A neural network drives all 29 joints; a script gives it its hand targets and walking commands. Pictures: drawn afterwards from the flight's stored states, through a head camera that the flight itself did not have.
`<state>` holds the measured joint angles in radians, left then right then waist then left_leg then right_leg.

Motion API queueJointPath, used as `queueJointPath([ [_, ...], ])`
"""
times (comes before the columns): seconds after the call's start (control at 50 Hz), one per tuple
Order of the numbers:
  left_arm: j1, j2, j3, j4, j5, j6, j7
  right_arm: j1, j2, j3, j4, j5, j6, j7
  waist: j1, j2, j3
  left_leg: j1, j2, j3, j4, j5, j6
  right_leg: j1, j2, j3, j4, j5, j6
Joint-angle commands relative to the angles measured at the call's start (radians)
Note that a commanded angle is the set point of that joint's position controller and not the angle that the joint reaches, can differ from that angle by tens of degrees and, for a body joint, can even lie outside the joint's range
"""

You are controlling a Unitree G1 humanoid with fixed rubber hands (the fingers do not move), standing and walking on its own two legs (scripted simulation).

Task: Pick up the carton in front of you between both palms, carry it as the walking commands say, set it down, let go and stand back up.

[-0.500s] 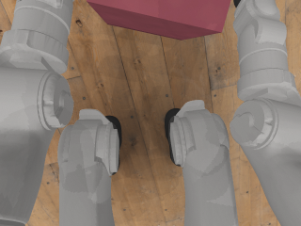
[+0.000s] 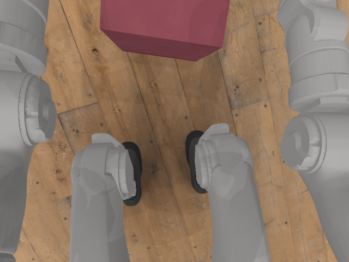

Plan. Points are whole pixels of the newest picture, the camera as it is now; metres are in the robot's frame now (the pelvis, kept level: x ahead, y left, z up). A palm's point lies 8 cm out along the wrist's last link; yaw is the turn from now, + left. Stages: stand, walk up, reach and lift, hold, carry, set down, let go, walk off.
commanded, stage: set down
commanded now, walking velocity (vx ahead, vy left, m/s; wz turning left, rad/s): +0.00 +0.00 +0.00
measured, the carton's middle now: (166, 1) +0.58 -0.03 -0.28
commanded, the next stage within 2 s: let go in 0.74 s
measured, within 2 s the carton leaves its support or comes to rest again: neither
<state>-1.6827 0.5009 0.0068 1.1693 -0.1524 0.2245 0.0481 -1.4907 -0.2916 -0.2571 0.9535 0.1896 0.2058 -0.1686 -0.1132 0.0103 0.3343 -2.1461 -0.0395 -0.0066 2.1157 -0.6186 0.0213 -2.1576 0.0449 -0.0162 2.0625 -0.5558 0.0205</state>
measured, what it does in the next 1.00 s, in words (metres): rises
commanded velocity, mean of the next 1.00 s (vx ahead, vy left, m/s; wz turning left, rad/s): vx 0.00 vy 0.00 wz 0.00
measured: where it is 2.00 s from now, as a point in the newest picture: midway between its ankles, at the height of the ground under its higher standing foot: (165, 177)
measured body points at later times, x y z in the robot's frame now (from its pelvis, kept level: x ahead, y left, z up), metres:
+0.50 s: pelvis +0.02 +0.00 +0.13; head +0.37 +0.01 +0.42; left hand +0.63 +0.17 +0.03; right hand +0.57 -0.23 +0.03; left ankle +0.10 +0.11 -0.37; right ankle +0.12 -0.12 -0.37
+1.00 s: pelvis +0.05 -0.01 +0.27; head +0.36 +0.00 +0.59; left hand +0.57 +0.19 +0.14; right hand +0.53 -0.22 +0.14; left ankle +0.10 +0.11 -0.37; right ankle +0.12 -0.12 -0.37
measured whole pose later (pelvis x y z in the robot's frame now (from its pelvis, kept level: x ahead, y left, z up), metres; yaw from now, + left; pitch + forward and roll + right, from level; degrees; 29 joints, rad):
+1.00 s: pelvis +0.05 -0.01 +0.27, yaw +2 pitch +44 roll +0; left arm -1.08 0.25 0.30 0.83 0.14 0.21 0.04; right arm -0.93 -0.20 -0.34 0.69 -0.10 0.19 0.03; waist -0.07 0.02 -0.03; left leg -1.45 -0.06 -0.05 0.99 -0.31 0.00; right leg -1.46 0.03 0.02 0.97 -0.28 0.00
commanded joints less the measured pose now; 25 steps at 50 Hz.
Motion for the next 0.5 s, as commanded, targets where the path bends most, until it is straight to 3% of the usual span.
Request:
queueJointPath([
  [0.0, -0.259, 0.102, 0.068, -0.053, 0.050, -0.012, -0.017, -0.224, -0.099, -0.050, -0.081, -0.055, -0.007, 0.010, -0.031, 0.065, -1.216, 0.514, -0.024, 0.014, -0.251, 0.246, 0.003, 0.614, 0.008, -0.047, -0.223, 0.328, 0.013],
  [0.12, -0.232, 0.073, 0.117, -0.092, 0.108, -0.020, -0.036, -0.178, -0.084, -0.108, -0.113, -0.117, -0.013, 0.034, -0.046, 0.106, -1.272, 0.586, -0.033, 0.011, -0.352, 0.312, -0.012, 0.592, 0.014, -0.062, -0.320, 0.369, 0.021],
  [0.26, -0.229, 0.075, 0.118, -0.217, 0.115, 0.018, -0.039, -0.144, -0.113, -0.112, -0.220, -0.104, 0.020, 0.036, -0.057, 0.165, -1.485, 0.801, -0.046, 0.017, -0.466, 0.426, -0.028, 0.688, 0.028, -0.078, -0.442, 0.451, 0.022],
  [0.48, -0.117, 0.067, 0.161, -0.254, 0.134, 0.037, -0.061, -0.044, -0.084, -0.105, -0.272, -0.106, 0.046, 0.057, -0.038, 0.126, -1.504, 0.914, -0.055, 0.013, -0.686, 0.529, -0.029, 0.868, 0.033, -0.059, -0.652, 0.562, 0.025],
])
